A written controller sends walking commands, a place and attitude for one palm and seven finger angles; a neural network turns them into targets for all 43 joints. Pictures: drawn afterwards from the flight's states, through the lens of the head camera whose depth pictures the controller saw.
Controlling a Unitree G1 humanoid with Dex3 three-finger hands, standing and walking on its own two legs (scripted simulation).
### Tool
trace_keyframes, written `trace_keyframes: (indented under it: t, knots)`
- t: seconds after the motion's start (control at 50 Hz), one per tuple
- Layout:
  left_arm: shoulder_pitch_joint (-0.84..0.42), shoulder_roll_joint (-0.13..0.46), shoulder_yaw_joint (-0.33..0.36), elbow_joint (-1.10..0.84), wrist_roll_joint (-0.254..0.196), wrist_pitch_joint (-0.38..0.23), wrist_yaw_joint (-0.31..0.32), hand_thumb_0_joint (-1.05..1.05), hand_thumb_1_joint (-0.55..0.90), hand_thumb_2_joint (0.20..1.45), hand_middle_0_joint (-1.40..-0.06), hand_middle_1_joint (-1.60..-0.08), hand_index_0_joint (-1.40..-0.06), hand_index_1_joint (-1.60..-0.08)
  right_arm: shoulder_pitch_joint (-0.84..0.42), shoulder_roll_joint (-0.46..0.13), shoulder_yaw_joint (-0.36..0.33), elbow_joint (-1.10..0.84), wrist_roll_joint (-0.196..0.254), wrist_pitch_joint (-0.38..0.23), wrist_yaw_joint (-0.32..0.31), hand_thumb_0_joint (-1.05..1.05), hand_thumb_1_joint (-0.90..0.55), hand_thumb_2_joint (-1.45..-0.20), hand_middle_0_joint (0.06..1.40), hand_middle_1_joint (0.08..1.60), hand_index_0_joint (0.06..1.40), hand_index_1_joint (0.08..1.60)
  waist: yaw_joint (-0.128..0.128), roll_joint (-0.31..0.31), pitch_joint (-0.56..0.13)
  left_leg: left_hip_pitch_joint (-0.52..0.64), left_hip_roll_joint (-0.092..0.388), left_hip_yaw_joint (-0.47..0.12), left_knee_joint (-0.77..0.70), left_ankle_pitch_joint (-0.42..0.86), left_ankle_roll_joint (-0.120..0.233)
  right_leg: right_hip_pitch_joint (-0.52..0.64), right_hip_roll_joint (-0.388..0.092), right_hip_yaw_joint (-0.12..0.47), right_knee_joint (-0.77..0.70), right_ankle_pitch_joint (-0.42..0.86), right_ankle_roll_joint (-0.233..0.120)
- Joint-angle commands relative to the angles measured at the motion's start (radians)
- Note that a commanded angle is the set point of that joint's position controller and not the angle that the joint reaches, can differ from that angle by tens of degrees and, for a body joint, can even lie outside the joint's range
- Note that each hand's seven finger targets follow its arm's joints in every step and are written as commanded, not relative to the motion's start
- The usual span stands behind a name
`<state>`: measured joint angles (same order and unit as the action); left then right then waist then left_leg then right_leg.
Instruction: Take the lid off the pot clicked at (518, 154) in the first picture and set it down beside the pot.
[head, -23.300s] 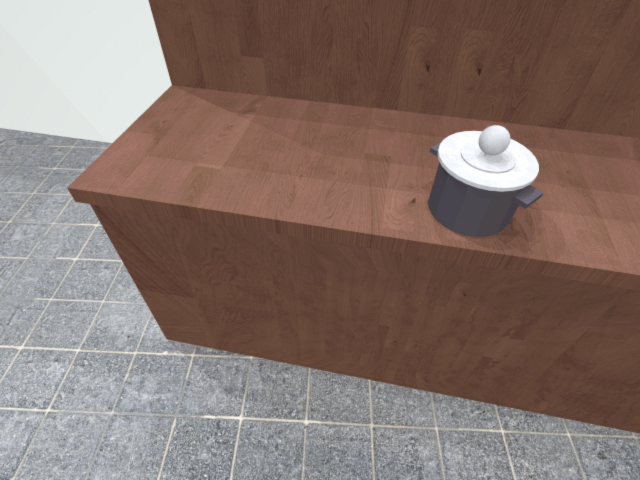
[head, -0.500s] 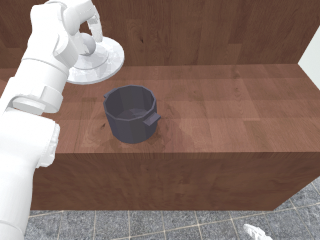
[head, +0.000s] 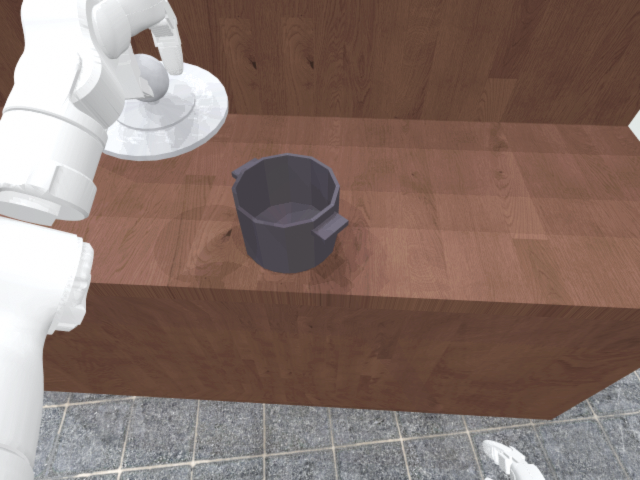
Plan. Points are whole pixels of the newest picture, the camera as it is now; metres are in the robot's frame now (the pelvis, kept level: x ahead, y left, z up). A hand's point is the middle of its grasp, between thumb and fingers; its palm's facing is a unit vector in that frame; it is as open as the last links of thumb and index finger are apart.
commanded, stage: move the lid sideways beside the pot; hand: left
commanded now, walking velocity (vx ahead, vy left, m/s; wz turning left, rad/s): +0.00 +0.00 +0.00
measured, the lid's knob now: (145, 78) +0.50 +0.22 +0.25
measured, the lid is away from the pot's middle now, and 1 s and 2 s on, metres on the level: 0.15 0.25 0.24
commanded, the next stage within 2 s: lower the lid onto the table in 0.98 s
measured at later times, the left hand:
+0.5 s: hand (105, 52) +0.49 +0.25 +0.28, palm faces -0.17 -0.08 -0.98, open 7.4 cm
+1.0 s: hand (40, 73) +0.45 +0.30 +0.28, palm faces -0.18 -0.02 -0.98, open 7.4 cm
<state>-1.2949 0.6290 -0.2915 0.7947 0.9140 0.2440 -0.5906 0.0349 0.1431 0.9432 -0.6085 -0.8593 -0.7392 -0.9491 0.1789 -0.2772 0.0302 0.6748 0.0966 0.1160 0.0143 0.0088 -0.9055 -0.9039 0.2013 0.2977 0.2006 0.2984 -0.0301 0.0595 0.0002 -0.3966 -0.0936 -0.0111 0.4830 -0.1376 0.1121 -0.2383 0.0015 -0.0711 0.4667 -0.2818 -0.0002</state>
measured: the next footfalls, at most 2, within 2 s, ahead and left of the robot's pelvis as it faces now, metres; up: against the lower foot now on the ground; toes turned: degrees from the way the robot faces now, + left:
none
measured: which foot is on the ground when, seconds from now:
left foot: down 0.00-1.00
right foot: down 0.00-1.00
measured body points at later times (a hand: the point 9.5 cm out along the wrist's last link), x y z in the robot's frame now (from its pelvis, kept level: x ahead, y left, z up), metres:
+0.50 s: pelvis +0.01 +0.01 +0.00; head +0.05 +0.01 +0.45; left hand +0.50 +0.25 +0.33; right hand +0.09 -0.25 -0.12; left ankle +0.06 +0.04 -0.73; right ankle -0.03 -0.13 -0.73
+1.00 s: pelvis +0.00 +0.01 +0.00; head +0.04 +0.02 +0.45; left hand +0.46 +0.30 +0.33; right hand +0.12 -0.24 -0.12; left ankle +0.06 +0.04 -0.73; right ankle -0.03 -0.13 -0.73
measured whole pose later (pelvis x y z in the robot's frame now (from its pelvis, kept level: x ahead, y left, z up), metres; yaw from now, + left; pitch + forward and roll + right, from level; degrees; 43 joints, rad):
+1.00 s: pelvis +0.00 +0.01 +0.00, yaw +1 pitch +5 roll -3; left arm -1.31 0.79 -0.25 0.84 0.95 0.14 -0.61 0.03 0.15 0.94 -0.61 -0.86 -0.74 -0.95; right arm 0.21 -0.28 0.03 0.67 0.10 0.12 0.00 0.01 -0.91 -0.90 0.20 0.30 0.20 0.30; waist -0.02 0.05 0.00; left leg -0.44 -0.10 -0.03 0.51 -0.14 0.12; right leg -0.27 0.00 -0.09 0.47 -0.28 -0.01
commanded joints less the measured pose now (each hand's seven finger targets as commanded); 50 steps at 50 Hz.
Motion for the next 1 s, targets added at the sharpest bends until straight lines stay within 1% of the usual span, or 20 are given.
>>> trace_keyframes:
  t: [0.0, 0.08, 0.16, 0.26, 0.3, 0.34, 0.42, 0.52, 0.58, 0.6, 0.64, 0.68, 0.72, 0.8, 0.84, 0.86, 0.88, 0.9, 0.92, 0.98]
  knots:
    - [-0.689, 0.259, 0.120, -0.193, 0.033, -0.014, 0.058, 0.000, 0.540, 1.112, -0.799, -0.976, -0.895, -1.040, -0.024, -0.151, -0.048, -0.103, -0.003, -0.039, -0.014, 0.000, -0.900, -0.900, 0.200, 0.300, 0.200, 0.300, -0.032, 0.010, -0.445, 0.462, 0.053, -0.128, -0.040, 0.068, -0.040, -0.149, 0.045, 0.014, -0.068, 0.126, -0.060]
    - [-0.640, 0.181, 0.076, -0.174, 0.036, -0.021, 0.056, 0.000, 0.540, 1.112, -0.799, -0.976, -0.895, -1.040, -0.005, -0.148, -0.057, -0.098, -0.010, -0.046, -0.006, 0.000, -0.900, -0.900, 0.200, 0.300, 0.200, 0.300, -0.033, 0.032, -0.431, 0.491, 0.068, -0.153, -0.031, 0.125, -0.056, -0.195, 0.044, 0.009, -0.061, 0.118, -0.065]
    - [-0.611, 0.229, 0.112, -0.059, 0.049, -0.014, 0.057, 0.000, 0.540, 1.112, -0.799, -0.976, -0.895, -1.040, 0.010, -0.154, -0.050, -0.086, -0.003, -0.034, -0.008, 0.000, -0.900, -0.900, 0.200, 0.300, 0.200, 0.300, -0.035, -0.025, -0.388, 0.431, 0.065, -0.142, -0.047, 0.051, -0.051, -0.197, 0.046, 0.004, -0.067, 0.092, -0.059]
    - [-0.711, 0.254, 0.117, -0.143, 0.064, -0.032, 0.067, 0.000, 0.540, 1.112, -0.799, -0.976, -0.895, -1.040, 0.022, -0.157, -0.058, -0.093, -0.010, -0.042, -0.012, 0.000, -0.900, -0.900, 0.200, 0.300, 0.200, 0.300, -0.034, 0.030, -0.458, 0.501, 0.072, -0.168, -0.045, 0.100, -0.067, -0.210, 0.051, 0.012, -0.058, 0.093, -0.063]
    - [-0.708, 0.294, 0.151, -0.161, 0.068, -0.046, 0.070, 0.000, 0.540, 1.112, -0.799, -0.976, -0.895, -1.040, 0.030, -0.160, -0.061, -0.095, -0.019, -0.048, -0.012, 0.000, -0.900, -0.900, 0.200, 0.300, 0.200, 0.300, -0.029, 0.042, -0.479, 0.510, 0.070, -0.170, -0.029, 0.144, -0.066, -0.198, 0.053, 0.018, -0.059, 0.110, -0.065]
    - [-0.672, 0.370, 0.210, -0.104, 0.077, -0.048, 0.071, 0.000, 0.540, 1.112, -0.799, -0.976, -0.895, -1.040, 0.046, -0.163, -0.058, -0.097, -0.016, -0.047, -0.016, 0.000, -0.900, -0.900, 0.200, 0.300, 0.200, 0.300, -0.023, -0.009, -0.489, 0.478, 0.063, -0.150, -0.021, 0.175, -0.055, -0.156, 0.050, 0.020, -0.062, 0.142, -0.064]
    - [-0.601, 0.312, 0.153, -0.012, 0.080, -0.045, 0.064, 0.000, 0.540, 1.112, -0.799, -0.976, -0.895, -1.040, 0.055, -0.165, -0.057, -0.095, -0.007, -0.036, -0.011, 0.000, -0.900, -0.900, 0.200, 0.300, 0.200, 0.300, -0.029, -0.023, -0.405, 0.429, 0.069, -0.146, -0.030, 0.153, -0.058, -0.192, 0.050, 0.007, -0.061, 0.121, -0.058]
    - [-0.645, 0.387, 0.203, -0.185, 0.101, -0.066, 0.068, 0.000, 0.540, 1.112, -0.799, -0.976, -0.895, -1.040, 0.046, -0.164, -0.066, -0.131, -0.016, -0.034, -0.006, 0.000, -0.900, -0.900, 0.200, 0.300, 0.200, 0.300, -0.021, 0.083, -0.521, 0.533, 0.069, -0.151, 0.020, 0.348, -0.065, -0.186, 0.055, 0.019, -0.055, 0.174, -0.065]
    - [-0.558, 0.361, 0.186, -0.169, 0.076, -0.071, 0.056, 0.000, 0.540, 1.112, -0.799, -0.976, -0.895, -1.040, 0.064, -0.168, -0.068, -0.127, -0.009, -0.030, -0.007, 0.000, -0.900, -0.900, 0.200, 0.300, 0.200, 0.300, -0.029, 0.058, -0.482, 0.526, 0.076, -0.153, 0.029, 0.383, -0.065, -0.200, 0.052, 0.012, -0.064, 0.182, -0.061]
    - [-0.569, 0.423, 0.235, -0.180, 0.083, -0.070, 0.054, 0.000, 0.540, 1.112, -0.799, -0.976, -0.895, -1.040, 0.053, -0.167, -0.065, -0.129, -0.008, -0.024, -0.006, 0.000, -0.900, -0.900, 0.200, 0.300, 0.200, 0.300, -0.022, 0.052, -0.482, 0.511, 0.073, -0.150, 0.023, 0.343, -0.060, -0.198, 0.058, 0.014, -0.064, 0.169, -0.059]
    - [-0.546, 0.400, 0.209, -0.142, 0.075, -0.071, 0.048, 0.000, 0.540, 1.112, -0.799, -0.976, -0.895, -1.040, 0.051, -0.165, -0.059, -0.130, 0.001, -0.018, -0.009, 0.000, -0.900, -0.900, 0.200, 0.300, 0.200, 0.300, -0.027, 0.039, -0.444, 0.487, 0.069, -0.147, 0.012, 0.295, -0.056, -0.210, 0.058, 0.005, -0.062, 0.147, -0.058]
    - [-0.548, 0.343, 0.163, -0.215, 0.053, -0.074, 0.042, 0.000, 0.540, 1.112, -0.799, -0.976, -0.895, -1.040, 0.046, -0.170, -0.068, -0.134, 0.002, -0.015, -0.007, 0.000, -0.900, -0.900, 0.200, 0.300, 0.200, 0.300, -0.033, 0.078, -0.455, 0.529, 0.078, -0.161, 0.021, 0.340, -0.062, -0.228, 0.052, 0.006, -0.063, 0.146, -0.060]
    - [-0.601, 0.389, 0.193, -0.257, 0.069, -0.075, 0.043, 0.000, 0.540, 1.112, -0.799, -0.976, -0.895, -1.040, 0.042, -0.166, -0.064, -0.130, -0.002, -0.013, -0.008, 0.000, -0.900, -0.900, 0.200, 0.300, 0.200, 0.300, -0.027, 0.097, -0.493, 0.557, 0.076, -0.167, 0.026, 0.340, -0.063, -0.237, 0.062, 0.004, -0.061, 0.133, -0.059]
    - [-0.540, 0.396, 0.187, -0.108, 0.060, -0.089, 0.040, 0.000, 0.540, 1.112, -0.799, -0.976, -0.895, -1.040, 0.053, -0.167, -0.051, -0.102, 0.006, -0.006, -0.020, 0.000, -0.900, -0.900, 0.200, 0.300, 0.200, 0.300, -0.036, 0.030, -0.399, 0.467, 0.074, -0.159, -0.005, 0.156, -0.048, -0.234, 0.059, -0.003, -0.069, 0.084, -0.054]
    - [-0.569, 0.396, 0.173, -0.114, 0.055, -0.096, 0.037, 0.000, 0.540, 1.112, -0.799, -0.976, -0.895, -1.040, 0.044, -0.168, -0.048, -0.101, 0.010, -0.004, -0.024, 0.000, -0.900, -0.900, 0.200, 0.300, 0.200, 0.300, -0.033, 0.029, -0.398, 0.452, 0.071, -0.155, -0.023, 0.076, -0.044, -0.226, 0.056, -0.005, -0.074, 0.065, -0.053]
    - [-0.600, 0.381, 0.156, -0.134, 0.052, -0.100, 0.036, 0.000, 0.540, 1.112, -0.799, -0.976, -0.895, -1.040, 0.036, -0.168, -0.050, -0.099, 0.012, -0.005, -0.027, 0.000, -0.900, -0.900, 0.200, 0.300, 0.200, 0.300, -0.039, 0.031, -0.404, 0.469, 0.074, -0.159, -0.028, 0.064, -0.044, -0.232, 0.055, -0.003, -0.074, 0.062, -0.053]
    - [-0.636, 0.325, 0.107, -0.211, 0.033, -0.111, 0.035, 0.000, 0.540, 1.112, -0.799, -0.976, -0.895, -1.040, 0.030, -0.172, -0.054, -0.104, 0.009, -0.011, -0.026, 0.000, -0.900, -0.900, 0.200, 0.300, 0.200, 0.300, -0.042, 0.084, -0.428, 0.511, 0.081, -0.172, -0.020, 0.105, -0.055, -0.246, 0.047, 0.000, -0.067, 0.069, -0.056]
    - [-0.680, 0.361, 0.139, -0.256, 0.046, -0.113, 0.042, 0.000, 0.540, 1.112, -0.799, -0.976, -0.895, -1.040, 0.030, -0.166, -0.057, -0.097, 0.003, -0.014, -0.025, 0.000, -0.900, -0.900, 0.200, 0.300, 0.200, 0.300, -0.036, 0.117, -0.469, 0.553, 0.084, -0.188, -0.016, 0.121, -0.061, -0.255, 0.055, 0.003, -0.061, 0.060, -0.055]
    - [-0.658, 0.321, 0.112, -0.202, 0.047, -0.112, 0.040, 0.000, 0.540, 1.112, -0.799, -0.976, -0.895, -1.040, 0.033, -0.160, -0.055, -0.094, 0.002, -0.020, -0.029, 0.000, -0.900, -0.900, 0.200, 0.300, 0.200, 0.300, -0.043, 0.127, -0.439, 0.542, 0.080, -0.189, -0.017, 0.087, -0.060, -0.279, 0.058, 0.001, -0.067, 0.044, -0.054]
    - [-0.605, 0.379, 0.161, -0.180, 0.033, -0.133, 0.041, 0.000, 0.540, 1.112, -0.799, -0.976, -0.895, -1.040, 0.043, -0.171, -0.049, -0.083, -0.001, -0.027, -0.032, 0.000, -0.900, -0.900, 0.200, 0.300, 0.200, 0.300, -0.033, 0.105, -0.433, 0.507, 0.078, -0.180, -0.018, 0.070, -0.059, -0.237, 0.047, 0.005, -0.068, 0.061, -0.060]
